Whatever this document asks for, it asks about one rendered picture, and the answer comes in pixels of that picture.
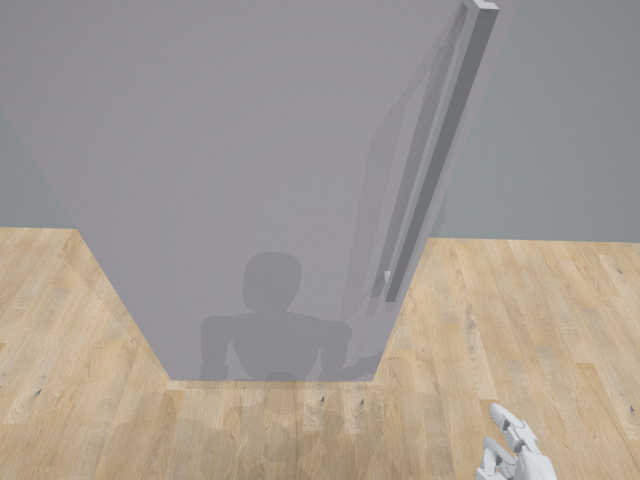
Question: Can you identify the handle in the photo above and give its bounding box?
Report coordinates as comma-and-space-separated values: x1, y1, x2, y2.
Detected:
384, 0, 500, 302

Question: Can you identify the fridge door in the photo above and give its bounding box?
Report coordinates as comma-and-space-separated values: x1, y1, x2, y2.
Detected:
0, 0, 521, 382

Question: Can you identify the robot right hand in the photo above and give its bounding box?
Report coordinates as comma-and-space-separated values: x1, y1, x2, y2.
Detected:
475, 403, 557, 480

